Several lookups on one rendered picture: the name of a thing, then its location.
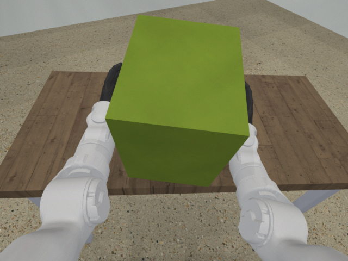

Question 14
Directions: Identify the left robot upper arm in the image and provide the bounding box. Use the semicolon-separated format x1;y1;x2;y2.
0;176;110;261

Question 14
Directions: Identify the robot right forearm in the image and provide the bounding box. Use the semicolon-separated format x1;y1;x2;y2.
229;123;293;209

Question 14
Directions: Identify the robot right hand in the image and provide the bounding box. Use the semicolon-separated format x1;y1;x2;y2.
245;82;253;124

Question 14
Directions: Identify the table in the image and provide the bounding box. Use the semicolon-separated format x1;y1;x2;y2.
0;71;348;243

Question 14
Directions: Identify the carton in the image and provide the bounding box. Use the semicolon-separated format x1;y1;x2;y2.
105;15;250;187

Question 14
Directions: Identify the right robot upper arm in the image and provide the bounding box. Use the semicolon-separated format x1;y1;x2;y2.
238;196;348;261

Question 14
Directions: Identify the robot left forearm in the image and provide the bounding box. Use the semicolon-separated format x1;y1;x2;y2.
40;101;115;221

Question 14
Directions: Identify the robot left hand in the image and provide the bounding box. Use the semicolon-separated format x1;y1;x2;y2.
100;63;122;102

